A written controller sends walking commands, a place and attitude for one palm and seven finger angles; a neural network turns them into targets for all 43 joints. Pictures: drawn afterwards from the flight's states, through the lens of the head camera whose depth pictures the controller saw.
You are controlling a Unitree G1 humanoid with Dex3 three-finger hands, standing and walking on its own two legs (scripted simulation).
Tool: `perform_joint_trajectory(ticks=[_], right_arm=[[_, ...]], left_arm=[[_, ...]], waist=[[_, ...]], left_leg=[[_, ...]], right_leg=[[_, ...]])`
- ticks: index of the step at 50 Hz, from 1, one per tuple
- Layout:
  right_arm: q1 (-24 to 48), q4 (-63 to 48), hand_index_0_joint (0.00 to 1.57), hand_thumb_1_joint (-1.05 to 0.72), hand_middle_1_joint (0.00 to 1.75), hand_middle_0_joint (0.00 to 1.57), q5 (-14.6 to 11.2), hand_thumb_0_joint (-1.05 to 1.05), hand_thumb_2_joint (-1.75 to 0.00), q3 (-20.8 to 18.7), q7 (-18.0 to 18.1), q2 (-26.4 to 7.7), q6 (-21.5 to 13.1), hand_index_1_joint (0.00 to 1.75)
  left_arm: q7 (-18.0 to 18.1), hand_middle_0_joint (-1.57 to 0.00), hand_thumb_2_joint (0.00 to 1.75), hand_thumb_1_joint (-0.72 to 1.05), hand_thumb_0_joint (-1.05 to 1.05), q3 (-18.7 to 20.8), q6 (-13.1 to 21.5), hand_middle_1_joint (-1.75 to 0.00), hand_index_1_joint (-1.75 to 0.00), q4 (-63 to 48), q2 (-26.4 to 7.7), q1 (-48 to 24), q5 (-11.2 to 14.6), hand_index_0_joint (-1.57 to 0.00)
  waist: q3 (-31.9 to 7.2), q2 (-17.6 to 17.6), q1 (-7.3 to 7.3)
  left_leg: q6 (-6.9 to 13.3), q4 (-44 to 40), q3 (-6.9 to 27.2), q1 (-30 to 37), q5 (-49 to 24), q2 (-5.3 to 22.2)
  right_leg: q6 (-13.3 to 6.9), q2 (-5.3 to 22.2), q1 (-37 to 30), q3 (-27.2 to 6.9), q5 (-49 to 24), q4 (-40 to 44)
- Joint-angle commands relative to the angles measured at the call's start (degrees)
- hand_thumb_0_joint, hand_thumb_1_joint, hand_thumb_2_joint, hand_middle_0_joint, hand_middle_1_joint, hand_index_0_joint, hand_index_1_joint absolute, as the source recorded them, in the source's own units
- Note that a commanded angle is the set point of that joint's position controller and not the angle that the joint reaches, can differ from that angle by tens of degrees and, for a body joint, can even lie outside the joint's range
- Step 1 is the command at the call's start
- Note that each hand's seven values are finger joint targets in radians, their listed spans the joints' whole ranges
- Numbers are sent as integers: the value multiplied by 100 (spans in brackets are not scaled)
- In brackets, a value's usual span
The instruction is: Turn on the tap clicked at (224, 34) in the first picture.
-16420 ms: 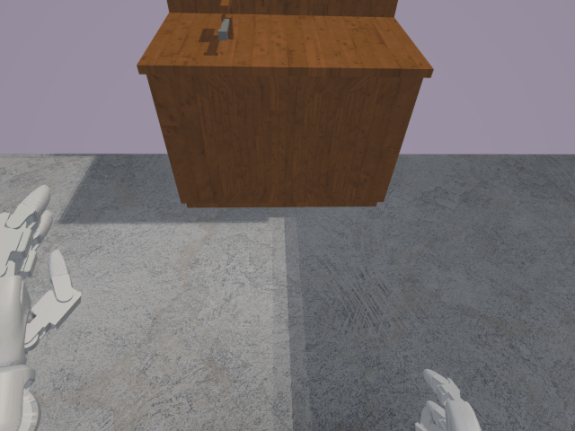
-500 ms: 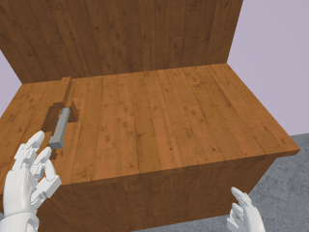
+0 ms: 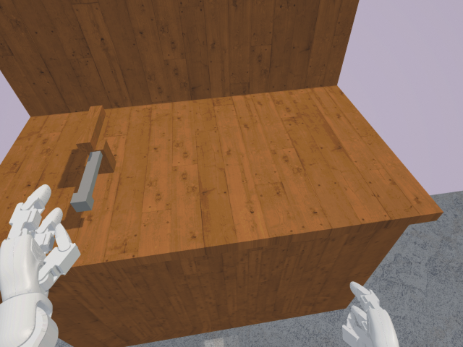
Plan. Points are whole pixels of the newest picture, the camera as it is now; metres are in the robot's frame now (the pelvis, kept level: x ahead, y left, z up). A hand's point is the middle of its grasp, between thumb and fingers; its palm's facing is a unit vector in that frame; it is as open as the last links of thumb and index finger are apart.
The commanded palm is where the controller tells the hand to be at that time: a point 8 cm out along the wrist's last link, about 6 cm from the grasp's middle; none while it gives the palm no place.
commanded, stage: reach beside the lever's end, fingers flat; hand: left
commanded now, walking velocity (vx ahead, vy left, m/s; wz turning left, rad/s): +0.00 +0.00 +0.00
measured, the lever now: (82, 201) +0.33 +0.33 +0.07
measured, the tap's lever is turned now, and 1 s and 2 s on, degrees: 0 0 0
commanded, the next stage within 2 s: push the lever round in 1.88 s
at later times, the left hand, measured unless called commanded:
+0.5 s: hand (66, 245) +0.22 +0.29 +0.10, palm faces +0.48 -0.87 -0.12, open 7.5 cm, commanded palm +0.19 +0.33 +0.11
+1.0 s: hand (70, 225) +0.27 +0.31 +0.09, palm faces +0.49 -0.86 -0.11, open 7.7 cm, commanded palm +0.23 +0.36 +0.09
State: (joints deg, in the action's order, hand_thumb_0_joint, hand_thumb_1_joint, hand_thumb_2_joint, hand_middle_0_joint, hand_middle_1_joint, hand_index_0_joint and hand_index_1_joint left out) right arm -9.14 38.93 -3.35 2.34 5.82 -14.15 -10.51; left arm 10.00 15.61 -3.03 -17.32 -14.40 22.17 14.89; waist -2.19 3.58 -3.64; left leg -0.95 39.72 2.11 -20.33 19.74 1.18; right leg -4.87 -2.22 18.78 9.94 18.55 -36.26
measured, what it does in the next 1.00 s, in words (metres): stands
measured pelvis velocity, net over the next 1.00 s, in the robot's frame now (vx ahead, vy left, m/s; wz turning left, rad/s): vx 0.00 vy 0.03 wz -0.02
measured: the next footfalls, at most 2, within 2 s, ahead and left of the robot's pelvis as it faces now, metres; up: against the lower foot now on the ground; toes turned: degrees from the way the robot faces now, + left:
none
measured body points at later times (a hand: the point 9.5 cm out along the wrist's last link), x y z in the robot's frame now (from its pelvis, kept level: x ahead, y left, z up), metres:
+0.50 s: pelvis +0.01 +0.02 +0.00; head +0.02 +0.01 +0.45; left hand +0.19 +0.33 +0.11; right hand +0.20 -0.21 -0.08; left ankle +0.01 +0.13 -0.72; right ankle +0.02 -0.05 -0.72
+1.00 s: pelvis +0.00 +0.03 +0.00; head +0.01 +0.02 +0.45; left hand +0.24 +0.36 +0.09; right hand +0.17 -0.22 -0.09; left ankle +0.01 +0.13 -0.72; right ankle +0.02 -0.05 -0.72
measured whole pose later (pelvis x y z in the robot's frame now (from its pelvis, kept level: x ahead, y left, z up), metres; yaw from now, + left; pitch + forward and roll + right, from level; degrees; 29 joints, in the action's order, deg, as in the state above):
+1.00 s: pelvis +0.00 +0.03 +0.00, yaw -1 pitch +3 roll -1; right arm -10.0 40.2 -2.8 2.0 6.0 -14.7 -9.8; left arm 5.5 20.9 6.2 8.5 -16.5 5.4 13.5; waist -1.6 2.2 -1.9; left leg 1.1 38.9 0.1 -23.6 18.6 -0.4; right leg -3.5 -0.6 22.9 8.0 17.1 -36.6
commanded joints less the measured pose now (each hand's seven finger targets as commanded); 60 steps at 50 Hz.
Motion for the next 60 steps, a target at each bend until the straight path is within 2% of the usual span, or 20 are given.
perform_joint_trajectory(ticks=[1,4,6,9,11,13,14,18,20,33,34,36,39,43,45,49,50,57,59,60], right_arm=[[903,-1017,20,-90,30,20,22,0,-90,-225,39,-557,-389,30],[749,-999,20,-90,30,20,44,0,-90,-251,48,-608,-353,30],[588,-1077,20,-90,30,20,43,0,-90,-275,43,-626,-317,30],[562,-1074,20,-90,30,20,41,0,-90,-288,39,-617,-306,30],[401,-1112,20,-90,30,20,70,0,-90,-320,-2,-627,-333,30],[333,-1078,20,-90,30,20,82,0,-90,-315,-19,-657,-370,30],[404,-1068,20,-90,30,20,97,0,-90,-311,-15,-630,-391,30],[273,-989,20,-90,30,20,112,0,-90,-344,-16,-691,-442,30],[329,-921,20,-90,30,20,95,0,-90,-328,12,-674,-414,30],[508,-850,20,-90,30,20,77,0,-90,-306,65,-710,-357,30],[553,-817,20,-90,30,20,54,0,-90,-300,67,-690,-342,30],[500,-851,20,-90,30,20,75,0,-90,-286,41,-693,-353,30],[550,-819,20,-90,30,20,74,0,-90,-288,43,-704,-348,30],[539,-795,20,-90,30,20,67,0,-90,-299,69,-781,-303,30],[552,-776,20,-90,30,20,65,0,-90,-296,88,-765,-273,30],[517,-729,20,-90,30,20,103,0,-90,-319,81,-774,-271,30],[460,-737,20,-90,30,20,102,0,-90,-322,66,-773,-261,30],[289,-726,20,-90,30,20,96,0,-90,-370,54,-855,-143,30],[267,-705,20,-90,30,20,75,0,-90,-383,54,-845,-97,30],[205,-735,20,-90,30,20,88,0,-90,-398,45,-849,-87,30]], left_arm=[[-61,-20,90,90,0,453,433,-30,-30,-1229,-1029,-836,-79,-20],[-107,-20,90,90,0,869,402,-30,-30,-928,-1202,-328,-16,-20],[-178,-20,90,90,0,820,411,-30,-30,-869,-1054,-162,43,-20],[-170,-20,90,90,0,984,501,-29,-29,-901,-1079,-99,45,-20],[-179,-19,90,90,0,820,640,-28,-28,-972,-914,-30,-7,-19],[-202,-19,90,90,0,712,811,-28,-28,-1063,-900,-250,-53,-19],[-186,-19,90,90,0,737,901,-28,-28,-1175,-912,-232,-96,-19],[-293,-19,90,90,0,683,1153,-27,-27,-905,-899,-328,-66,-19],[-311,-19,90,90,0,740,1213,-26,-26,-791,-951,-607,-83,-19],[-429,-18,90,90,0,880,1174,-23,-23,287,-1152,-1528,-23,-18],[-393,-18,90,90,0,1071,1198,-22,-22,329,-1351,-1592,-79,-18],[-415,-17,90,90,0,801,1230,-22,-22,415,-1151,-1790,-102,-17],[-389,-17,90,90,0,975,1301,-21,-21,561,-1333,-1892,-141,-17],[-453,-17,90,90,0,944,1300,-20,-20,1081,-1364,-2414,-72,-17],[-423,-17,90,90,0,1009,1333,-20,-20,1176,-1475,-2707,-140,-17],[-382,-16,90,90,0,1233,1461,-19,-19,1280,-1768,-2884,-230,-16],[-408,-16,90,90,0,1096,1497,-18,-18,1360,-1654,-2884,-237,-16],[-642,-16,90,90,0,1287,1560,-17,-17,2035,-1773,-2911,-113,-16],[-663,-15,90,90,0,1537,1556,-16,-16,2187,-1953,-2791,-122,-15],[-700,-15,90,90,0,1459,1588,-16,-16,2107,-1892,-2901,-106,-15]], waist=[[-494,-17,41],[-762,-285,-90],[-848,-515,-86],[-796,-252,-120],[-820,-197,-70],[-771,-161,34],[-764,16,-22],[-720,-240,109],[-645,-112,147],[-789,-136,107],[-766,22,71],[-781,67,127],[-754,55,92],[-634,-299,216],[-689,-150,216],[-1006,141,142],[-1069,177,186],[-1096,-222,203],[-1061,-138,113],[-1194,-77,162]], left_leg=[[204,-452,116,-211,-253,-96],[235,-541,94,-119,-819,-128],[250,-600,47,-50,-1174,-129],[237,-653,10,146,-1537,-134],[217,-635,-12,247,-1811,-112],[207,-622,25,299,-1889,-107],[198,-615,21,346,-1949,-118],[190,-595,58,260,-1763,-110],[179,-642,64,223,-1525,-134],[180,-775,130,27,-960,-171],[168,-796,126,36,-964,-176],[158,-805,143,53,-923,-169],[172,-820,162,14,-849,-171],[238,-786,122,-226,-464,-182],[247,-809,118,-218,-317,-203],[248,-738,127,-128,-530,-205],[247,-716,104,-116,-617,-206],[265,-595,61,-330,-969,-194],[263,-587,51,-342,-1088,-194],[263,-554,27,-305,-1169,-201]], right_leg=[[449,730,-260,-1488,634,1198],[455,577,-546,-1204,-606,888],[470,490,-629,-995,-1331,716],[408,402,-603,-832,-1774,617],[383,379,-558,-757,-2051,534],[370,351,-424,-714,-2000,498],[349,354,-442,-728,-2017,485],[365,332,-274,-698,-1759,484],[350,340,-177,-710,-1456,532],[340,312,-153,-747,-743,653],[319,310,-196,-757,-724,658],[323,298,-107,-735,-684,629],[313,276,-113,-738,-600,628],[373,292,10,-819,-236,730],[366,303,22,-841,-66,736],[334,285,-118,-865,-300,636],[338,289,-113,-857,-422,600],[369,265,-189,-847,-1012,466],[355,257,-240,-842,-1120,441],[369,271,-261,-864,-1241,411]])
